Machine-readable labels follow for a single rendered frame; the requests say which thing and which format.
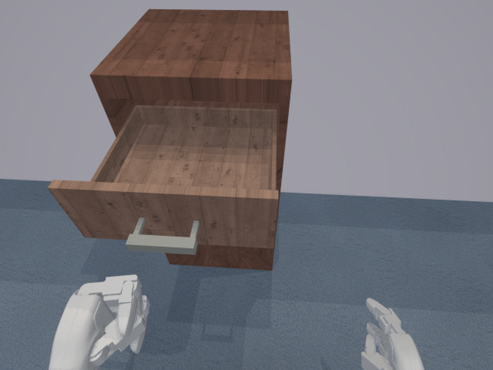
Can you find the handle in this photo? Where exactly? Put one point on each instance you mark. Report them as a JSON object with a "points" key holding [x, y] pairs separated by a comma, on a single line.
{"points": [[162, 244]]}

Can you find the right robot hand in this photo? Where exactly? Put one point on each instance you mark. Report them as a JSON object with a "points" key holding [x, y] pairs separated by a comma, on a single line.
{"points": [[397, 350]]}

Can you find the cabinet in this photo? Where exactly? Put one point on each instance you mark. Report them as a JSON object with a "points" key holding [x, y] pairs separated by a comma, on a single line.
{"points": [[203, 58]]}

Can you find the left robot hand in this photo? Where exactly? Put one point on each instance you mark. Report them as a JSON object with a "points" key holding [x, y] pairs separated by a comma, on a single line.
{"points": [[115, 306]]}

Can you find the drawer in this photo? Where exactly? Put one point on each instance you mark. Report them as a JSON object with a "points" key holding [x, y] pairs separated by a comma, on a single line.
{"points": [[173, 165]]}

